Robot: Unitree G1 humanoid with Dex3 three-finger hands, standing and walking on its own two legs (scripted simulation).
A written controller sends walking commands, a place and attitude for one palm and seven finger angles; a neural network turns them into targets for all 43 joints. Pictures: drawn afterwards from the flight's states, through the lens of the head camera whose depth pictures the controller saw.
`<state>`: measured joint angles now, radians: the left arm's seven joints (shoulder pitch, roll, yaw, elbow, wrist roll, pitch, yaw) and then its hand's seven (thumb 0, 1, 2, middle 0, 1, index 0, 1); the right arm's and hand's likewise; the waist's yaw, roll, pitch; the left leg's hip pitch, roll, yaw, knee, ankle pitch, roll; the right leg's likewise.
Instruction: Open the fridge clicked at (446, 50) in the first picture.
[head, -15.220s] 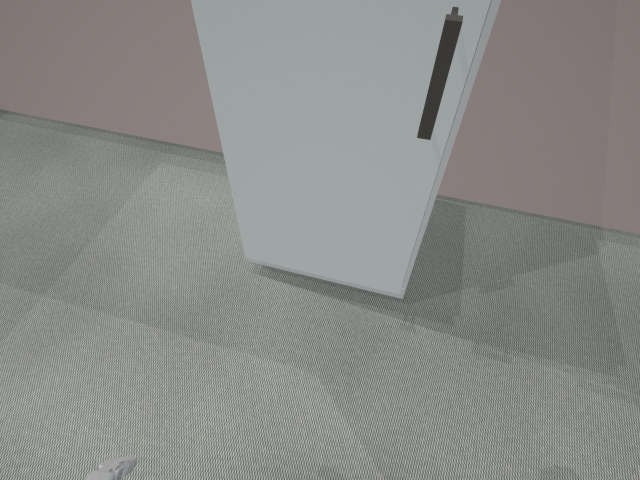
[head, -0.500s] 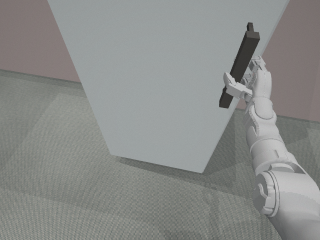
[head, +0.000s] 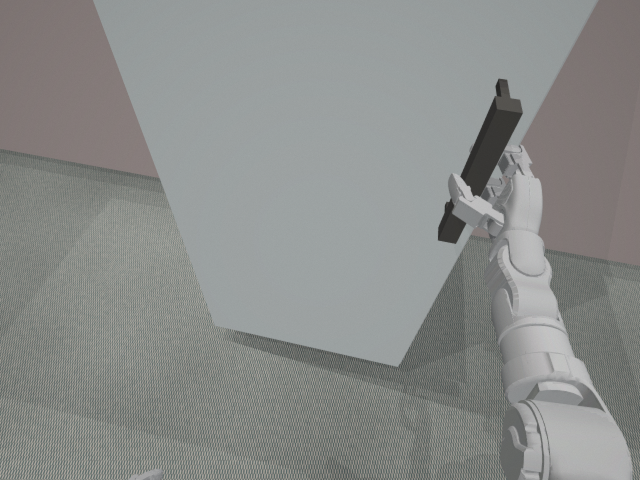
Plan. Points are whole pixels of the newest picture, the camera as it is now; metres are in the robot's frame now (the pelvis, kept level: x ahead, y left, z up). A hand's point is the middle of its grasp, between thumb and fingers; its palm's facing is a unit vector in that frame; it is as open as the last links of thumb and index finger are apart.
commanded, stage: pull the door a little, standing still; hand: right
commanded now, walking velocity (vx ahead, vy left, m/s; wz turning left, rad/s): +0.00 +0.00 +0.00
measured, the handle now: (471, 169) +0.51 -0.12 +0.13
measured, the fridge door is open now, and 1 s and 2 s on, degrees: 0 26 53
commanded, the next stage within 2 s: walk backward, drawing the door open in 0.34 s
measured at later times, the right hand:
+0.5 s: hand (453, 246) +0.37 -0.09 +0.13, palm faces -0.02 +1.00 -0.02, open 7.4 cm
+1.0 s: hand (387, 343) +0.24 -0.02 +0.13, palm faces -0.07 +0.98 -0.19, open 7.4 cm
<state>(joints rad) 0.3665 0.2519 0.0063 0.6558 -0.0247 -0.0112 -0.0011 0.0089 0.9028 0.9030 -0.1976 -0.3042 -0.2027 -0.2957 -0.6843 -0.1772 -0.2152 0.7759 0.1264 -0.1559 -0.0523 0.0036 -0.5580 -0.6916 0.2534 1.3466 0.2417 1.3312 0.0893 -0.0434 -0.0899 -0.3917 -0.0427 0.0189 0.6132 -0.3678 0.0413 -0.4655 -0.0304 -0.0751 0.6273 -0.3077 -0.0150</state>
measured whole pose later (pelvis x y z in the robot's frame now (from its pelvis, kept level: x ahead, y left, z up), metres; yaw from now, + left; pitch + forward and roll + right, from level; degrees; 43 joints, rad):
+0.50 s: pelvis +0.03 +0.00 +0.01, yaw +0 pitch +4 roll +0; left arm 0.27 0.23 -0.02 0.57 -0.03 0.04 0.01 0.01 0.90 0.90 -0.20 -0.30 -0.20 -0.30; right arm -0.18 -0.09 0.00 0.14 0.12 -0.02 -0.05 0.01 -0.57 -0.66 0.27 1.34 0.22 1.33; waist 0.03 -0.05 -0.08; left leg -0.21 -0.03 0.01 0.51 -0.37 0.03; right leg -0.29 -0.01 -0.07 0.54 -0.31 -0.02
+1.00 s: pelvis -0.05 +0.06 +0.01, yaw -5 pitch -1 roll -1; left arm 0.18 0.17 -0.02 0.59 0.00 0.06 0.07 0.01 0.90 0.90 -0.20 -0.30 -0.21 -0.30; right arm 0.02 -0.12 0.13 -0.13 0.02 -0.05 -0.04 -0.02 -0.55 -0.69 0.33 1.37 0.22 1.34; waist 0.06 -0.08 0.04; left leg -0.24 -0.07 0.13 0.53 -0.29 0.11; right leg -0.32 -0.04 0.04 0.49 -0.16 0.02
